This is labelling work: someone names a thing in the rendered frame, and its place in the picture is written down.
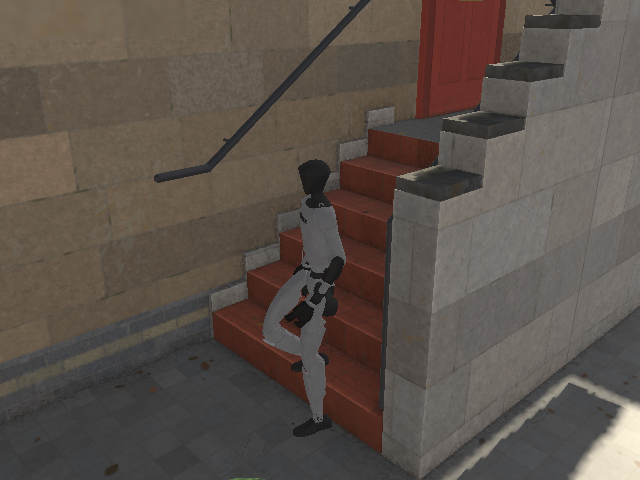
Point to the robot left upper arm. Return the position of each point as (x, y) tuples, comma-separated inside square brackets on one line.
[(327, 224)]

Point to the robot foot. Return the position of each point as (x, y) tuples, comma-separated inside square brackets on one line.
[(310, 427), (297, 366)]

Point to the robot left foot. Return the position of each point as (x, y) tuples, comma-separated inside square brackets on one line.
[(310, 427)]

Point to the robot left forearm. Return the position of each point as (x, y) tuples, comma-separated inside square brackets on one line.
[(329, 276)]

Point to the robot right foot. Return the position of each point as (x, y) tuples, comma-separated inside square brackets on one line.
[(297, 366)]

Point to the robot right hand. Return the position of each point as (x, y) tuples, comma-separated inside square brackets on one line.
[(298, 269)]

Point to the robot left hand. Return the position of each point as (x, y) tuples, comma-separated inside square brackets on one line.
[(303, 312)]

